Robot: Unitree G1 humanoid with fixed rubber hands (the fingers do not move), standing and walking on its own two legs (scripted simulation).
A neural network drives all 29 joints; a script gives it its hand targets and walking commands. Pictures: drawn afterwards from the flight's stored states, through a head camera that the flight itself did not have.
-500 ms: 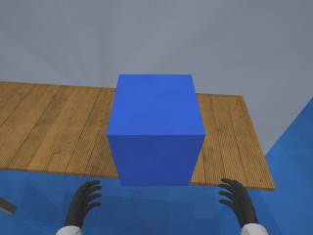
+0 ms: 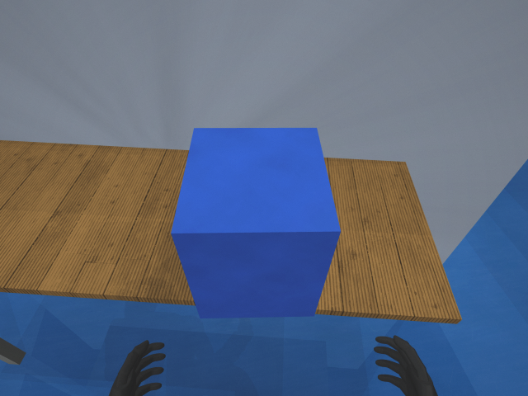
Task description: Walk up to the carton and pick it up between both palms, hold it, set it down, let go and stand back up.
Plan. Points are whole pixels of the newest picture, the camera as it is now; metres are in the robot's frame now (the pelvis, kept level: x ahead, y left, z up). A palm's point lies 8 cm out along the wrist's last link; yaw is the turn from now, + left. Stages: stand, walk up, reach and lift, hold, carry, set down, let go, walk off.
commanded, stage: set down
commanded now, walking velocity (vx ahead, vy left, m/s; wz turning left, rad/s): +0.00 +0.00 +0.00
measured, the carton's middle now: (256, 226) +0.39 +0.04 +0.05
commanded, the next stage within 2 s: let go in 0.36 s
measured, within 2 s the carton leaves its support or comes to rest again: neither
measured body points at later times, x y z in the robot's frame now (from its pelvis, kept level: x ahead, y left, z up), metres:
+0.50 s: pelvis +0.00 +0.00 +0.00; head +0.02 +0.01 +0.45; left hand +0.15 +0.24 -0.10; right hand +0.16 -0.21 -0.10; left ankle +0.02 +0.12 -0.75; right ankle -0.05 -0.11 -0.75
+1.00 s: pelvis +0.00 +0.00 -0.01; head +0.01 +0.01 +0.44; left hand +0.16 +0.23 -0.10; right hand +0.16 -0.23 -0.10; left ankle +0.02 +0.12 -0.75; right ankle -0.05 -0.11 -0.75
